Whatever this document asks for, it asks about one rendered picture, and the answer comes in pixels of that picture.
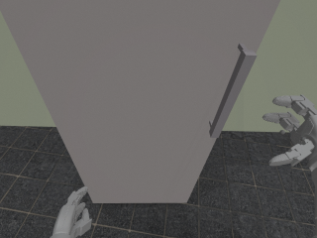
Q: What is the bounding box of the fridge door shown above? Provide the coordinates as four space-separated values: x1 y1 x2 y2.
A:
0 0 280 203

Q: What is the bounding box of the right robot forearm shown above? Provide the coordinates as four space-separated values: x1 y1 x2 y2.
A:
307 155 317 238

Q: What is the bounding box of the handle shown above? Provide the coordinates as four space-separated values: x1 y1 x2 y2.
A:
209 43 257 138

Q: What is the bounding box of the left robot hand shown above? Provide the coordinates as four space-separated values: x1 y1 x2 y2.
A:
53 186 92 238

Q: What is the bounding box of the right robot hand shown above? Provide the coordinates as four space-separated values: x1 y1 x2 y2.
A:
263 94 317 167

